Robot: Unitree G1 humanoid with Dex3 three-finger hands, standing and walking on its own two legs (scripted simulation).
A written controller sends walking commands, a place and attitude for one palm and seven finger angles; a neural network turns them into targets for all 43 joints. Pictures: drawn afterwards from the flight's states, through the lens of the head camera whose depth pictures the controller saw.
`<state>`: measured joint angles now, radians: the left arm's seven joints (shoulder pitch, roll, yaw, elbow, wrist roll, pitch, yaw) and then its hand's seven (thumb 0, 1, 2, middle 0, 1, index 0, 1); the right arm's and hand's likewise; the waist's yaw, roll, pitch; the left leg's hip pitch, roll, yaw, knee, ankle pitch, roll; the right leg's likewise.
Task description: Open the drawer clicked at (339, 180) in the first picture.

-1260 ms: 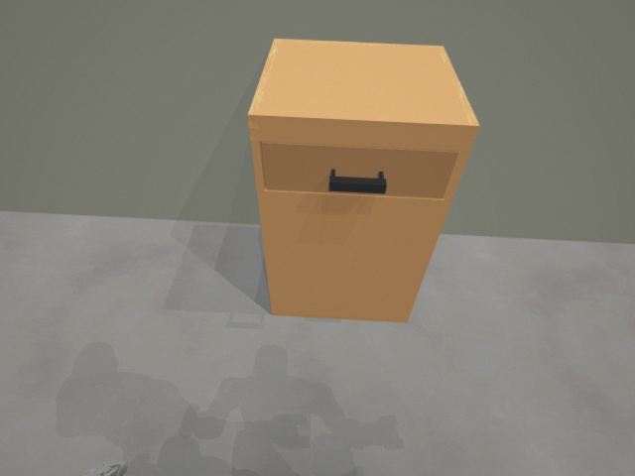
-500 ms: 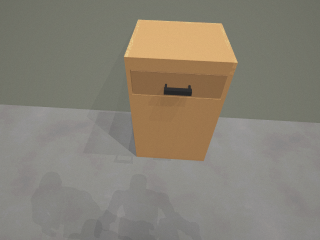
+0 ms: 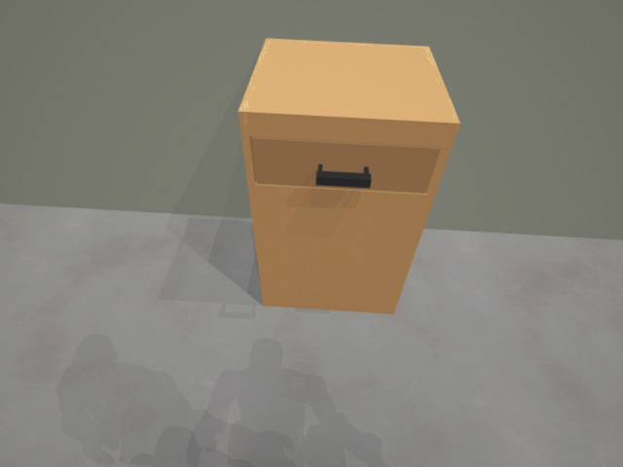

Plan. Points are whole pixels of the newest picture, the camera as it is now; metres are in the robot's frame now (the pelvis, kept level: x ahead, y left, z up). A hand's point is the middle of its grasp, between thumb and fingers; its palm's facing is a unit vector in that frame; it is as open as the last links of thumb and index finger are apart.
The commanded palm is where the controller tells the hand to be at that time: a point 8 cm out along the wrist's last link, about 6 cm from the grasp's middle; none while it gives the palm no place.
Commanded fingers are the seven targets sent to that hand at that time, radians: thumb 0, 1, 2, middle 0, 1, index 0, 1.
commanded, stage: look at it before walking up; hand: left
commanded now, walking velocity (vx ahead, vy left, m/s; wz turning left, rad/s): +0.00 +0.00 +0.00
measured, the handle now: (343, 174) +0.79 -0.03 -0.10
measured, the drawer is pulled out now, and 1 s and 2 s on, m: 0.00 0.00 0.00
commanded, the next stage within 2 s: take the last steps up to it in 0.20 s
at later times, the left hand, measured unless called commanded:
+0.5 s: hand out of the picture +0.02 +0.19 -0.18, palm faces -0.03 -0.97 -0.23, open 7.4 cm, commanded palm none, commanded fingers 0.00 0.90 0.90 -0.20 -0.30 -0.20 -0.30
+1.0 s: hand out of the picture +0.09 +0.03 -0.18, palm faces -0.01 -0.99 -0.12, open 7.4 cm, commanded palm none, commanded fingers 0.00 0.90 0.90 -0.20 -0.30 -0.20 -0.30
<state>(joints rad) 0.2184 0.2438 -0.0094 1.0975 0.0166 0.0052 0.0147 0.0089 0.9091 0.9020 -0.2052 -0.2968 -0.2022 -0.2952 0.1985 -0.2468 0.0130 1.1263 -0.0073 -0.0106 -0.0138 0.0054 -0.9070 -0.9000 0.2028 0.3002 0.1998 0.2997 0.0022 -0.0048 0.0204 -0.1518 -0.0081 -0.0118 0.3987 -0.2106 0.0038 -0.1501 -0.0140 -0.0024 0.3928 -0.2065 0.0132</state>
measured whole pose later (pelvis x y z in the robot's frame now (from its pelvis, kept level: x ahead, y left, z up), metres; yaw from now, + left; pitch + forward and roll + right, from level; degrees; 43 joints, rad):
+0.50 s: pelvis +0.02 -0.01 +0.00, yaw -2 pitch -2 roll +1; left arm 0.30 0.22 0.01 1.11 0.03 0.03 0.00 0.01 0.91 0.90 -0.20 -0.30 -0.20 -0.29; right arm 0.25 -0.20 0.00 1.12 -0.02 0.00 -0.02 0.00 -0.91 -0.90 0.20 0.30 0.20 0.30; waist 0.01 -0.01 -0.02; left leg -0.14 0.00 0.03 0.43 -0.27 0.01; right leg -0.22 -0.01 0.00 0.58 -0.37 -0.01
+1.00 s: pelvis +0.15 -0.11 -0.01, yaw -5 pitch +0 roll -1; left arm 0.45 0.07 0.01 1.13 0.03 -0.06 0.02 0.01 0.91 0.90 -0.20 -0.30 -0.20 -0.29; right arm 0.21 -0.16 -0.06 1.07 -0.03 -0.01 -0.01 0.01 -0.91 -0.90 0.20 0.30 0.20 0.30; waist 0.00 0.03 0.01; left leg -0.60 0.10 0.08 1.08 -0.24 0.00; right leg -0.03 0.12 -0.11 0.30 -0.29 -0.12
